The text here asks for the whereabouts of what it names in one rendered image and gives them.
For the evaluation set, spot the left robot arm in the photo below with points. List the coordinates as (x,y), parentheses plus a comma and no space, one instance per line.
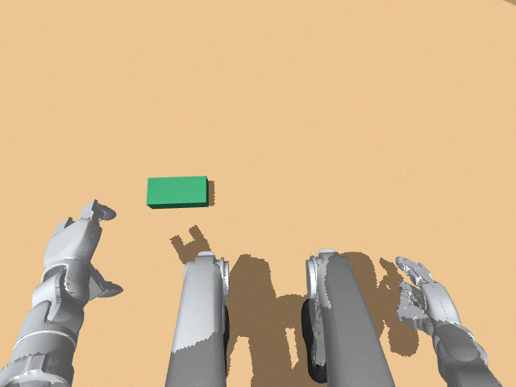
(43,352)

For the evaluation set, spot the carton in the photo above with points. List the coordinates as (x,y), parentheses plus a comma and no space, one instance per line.
(178,192)

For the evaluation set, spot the right robot arm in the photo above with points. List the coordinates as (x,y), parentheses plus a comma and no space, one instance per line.
(462,362)

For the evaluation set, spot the right robot hand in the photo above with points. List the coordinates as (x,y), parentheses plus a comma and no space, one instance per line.
(432,306)

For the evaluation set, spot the right robot foot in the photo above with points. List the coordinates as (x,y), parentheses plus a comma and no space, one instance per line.
(316,372)

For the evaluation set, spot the left robot hand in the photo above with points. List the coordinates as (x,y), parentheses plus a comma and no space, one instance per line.
(78,241)

